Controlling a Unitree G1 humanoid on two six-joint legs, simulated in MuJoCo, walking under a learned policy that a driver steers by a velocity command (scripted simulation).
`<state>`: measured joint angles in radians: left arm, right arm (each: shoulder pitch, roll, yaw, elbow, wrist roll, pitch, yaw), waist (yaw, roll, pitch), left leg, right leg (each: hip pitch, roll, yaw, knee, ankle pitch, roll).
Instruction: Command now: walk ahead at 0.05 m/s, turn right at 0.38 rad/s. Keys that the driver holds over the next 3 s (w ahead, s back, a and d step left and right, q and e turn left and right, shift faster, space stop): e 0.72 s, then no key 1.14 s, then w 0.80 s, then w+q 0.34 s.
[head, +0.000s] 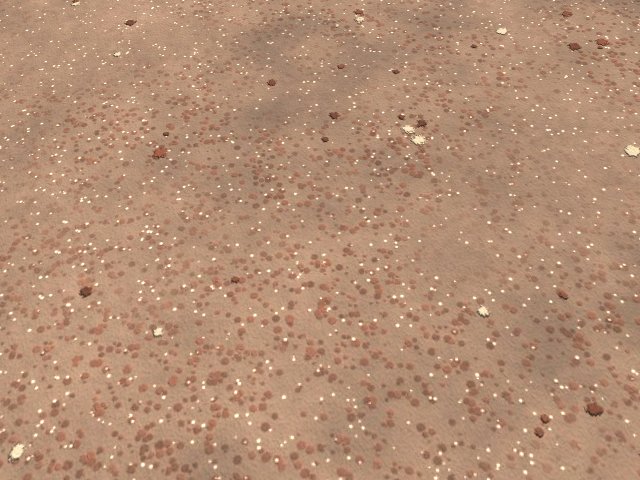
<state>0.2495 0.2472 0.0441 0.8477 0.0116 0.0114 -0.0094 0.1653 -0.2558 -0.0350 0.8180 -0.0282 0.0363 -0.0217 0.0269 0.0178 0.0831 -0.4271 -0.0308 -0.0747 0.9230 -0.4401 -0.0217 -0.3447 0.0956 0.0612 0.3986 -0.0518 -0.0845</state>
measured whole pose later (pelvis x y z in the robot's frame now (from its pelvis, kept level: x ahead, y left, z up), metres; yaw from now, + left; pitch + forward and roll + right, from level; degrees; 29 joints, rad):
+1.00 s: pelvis -0.02 +0.00 +0.01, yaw -31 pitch -1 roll +1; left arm 0.21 0.26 0.03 0.77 0.02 0.03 0.00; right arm 0.22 -0.29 -0.05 0.80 -0.02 0.07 -0.01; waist 0.00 0.02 0.06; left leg -0.38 0.02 -0.01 0.80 -0.38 -0.03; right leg -0.16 0.09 0.07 0.39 -0.21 -0.08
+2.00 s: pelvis +0.02 +0.03 +0.00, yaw -32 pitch -1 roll +0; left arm 0.29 0.20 -0.02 1.14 0.03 0.01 0.03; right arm 0.29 -0.20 -0.01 1.10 -0.01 0.01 -0.03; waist -0.01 -0.01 -0.01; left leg -0.15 -0.07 0.00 0.41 -0.27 0.09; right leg -0.20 0.03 0.04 0.57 -0.40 -0.05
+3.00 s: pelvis +0.40 -0.24 +0.01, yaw -24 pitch +0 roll +0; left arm 0.08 0.22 0.04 0.88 0.04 -0.05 -0.02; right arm 0.43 -0.19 -0.05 1.05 -0.01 -0.07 0.00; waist -0.06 -0.03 0.04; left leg -0.08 -0.13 -0.03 0.28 -0.20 0.13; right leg -0.64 -0.11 0.03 0.84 -0.10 0.02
